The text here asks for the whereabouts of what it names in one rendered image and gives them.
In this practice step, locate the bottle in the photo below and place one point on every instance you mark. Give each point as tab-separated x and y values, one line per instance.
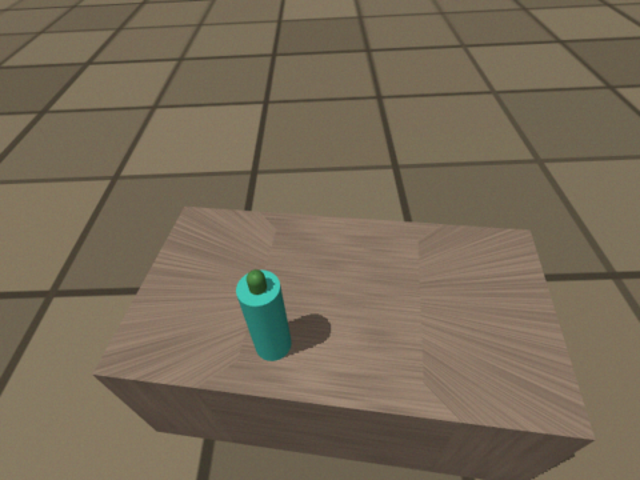
260	297

